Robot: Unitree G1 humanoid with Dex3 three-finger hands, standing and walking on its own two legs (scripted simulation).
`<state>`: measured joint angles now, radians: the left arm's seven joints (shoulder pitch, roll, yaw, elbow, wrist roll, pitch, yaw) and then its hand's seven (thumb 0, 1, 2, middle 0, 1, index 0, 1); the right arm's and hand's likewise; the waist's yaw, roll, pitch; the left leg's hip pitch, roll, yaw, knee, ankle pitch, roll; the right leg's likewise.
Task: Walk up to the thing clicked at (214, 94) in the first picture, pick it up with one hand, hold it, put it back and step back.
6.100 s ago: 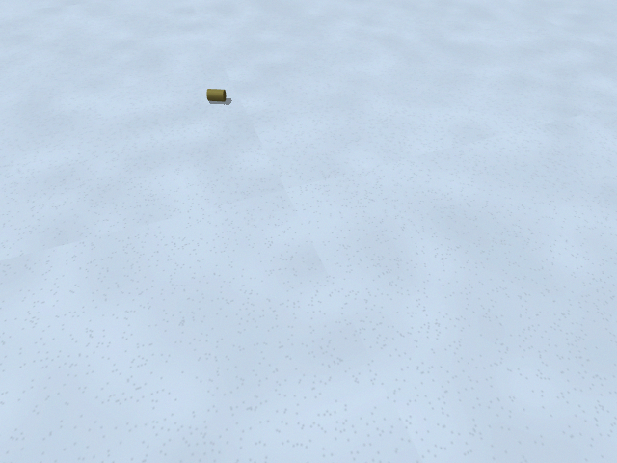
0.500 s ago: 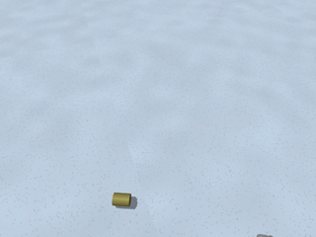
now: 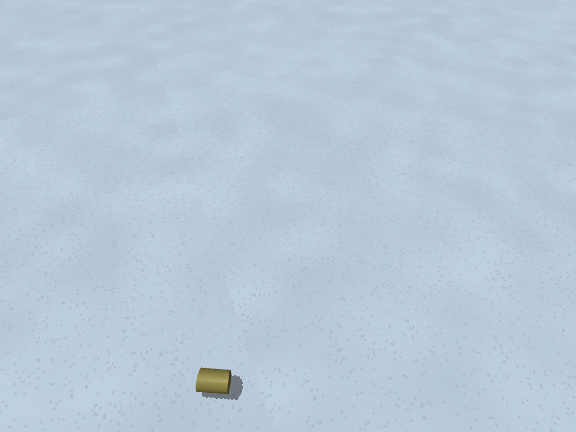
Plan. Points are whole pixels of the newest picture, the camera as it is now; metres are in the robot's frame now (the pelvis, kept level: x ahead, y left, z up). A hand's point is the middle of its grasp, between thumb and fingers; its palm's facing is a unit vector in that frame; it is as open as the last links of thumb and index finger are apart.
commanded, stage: walk up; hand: left
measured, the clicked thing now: (214, 380) +0.41 +0.21 -0.74
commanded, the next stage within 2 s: stand in 0.54 s
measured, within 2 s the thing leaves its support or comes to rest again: neither
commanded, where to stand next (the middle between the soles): +0.04 +0.00 m, yaw +1 degrees
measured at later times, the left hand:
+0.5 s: hand out of the picture +0.08 +0.26 -0.16, palm faces +0.01 -0.95 -0.32, open 7.4 cm
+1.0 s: hand out of the picture +0.09 +0.26 -0.15, palm faces -0.03 -0.94 -0.35, open 7.4 cm
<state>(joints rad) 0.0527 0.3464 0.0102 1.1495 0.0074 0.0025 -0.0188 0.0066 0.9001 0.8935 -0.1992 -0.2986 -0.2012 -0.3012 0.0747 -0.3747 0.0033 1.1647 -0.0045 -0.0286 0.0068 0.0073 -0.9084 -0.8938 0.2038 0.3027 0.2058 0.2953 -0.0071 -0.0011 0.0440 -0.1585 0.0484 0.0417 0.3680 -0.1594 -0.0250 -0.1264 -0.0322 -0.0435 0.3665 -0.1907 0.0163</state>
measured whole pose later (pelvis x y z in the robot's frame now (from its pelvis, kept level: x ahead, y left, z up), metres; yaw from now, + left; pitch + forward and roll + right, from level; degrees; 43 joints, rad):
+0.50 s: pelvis +0.01 +0.01 +0.00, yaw +0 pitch -2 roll +0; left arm 0.09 0.34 0.02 1.16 0.01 0.01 -0.02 0.01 0.90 0.89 -0.20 -0.30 -0.20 -0.30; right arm 0.08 -0.35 0.00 1.17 -0.01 -0.02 0.00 0.01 -0.91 -0.89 0.20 0.30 0.21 0.30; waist 0.00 0.00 0.04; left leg -0.15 0.04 0.04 0.35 -0.16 -0.02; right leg -0.11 -0.04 -0.05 0.34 -0.19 0.03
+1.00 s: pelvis +0.01 +0.00 +0.00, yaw +0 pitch -2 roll +0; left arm 0.08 0.35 0.00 1.14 0.01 -0.01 -0.01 0.01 0.90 0.89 -0.20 -0.30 -0.20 -0.30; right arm 0.08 -0.35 0.00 1.17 -0.01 -0.01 0.02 0.01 -0.91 -0.89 0.20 0.30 0.21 0.30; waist -0.01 0.01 0.05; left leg -0.13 0.03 0.04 0.31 -0.14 -0.02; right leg -0.10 -0.04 -0.05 0.32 -0.18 0.03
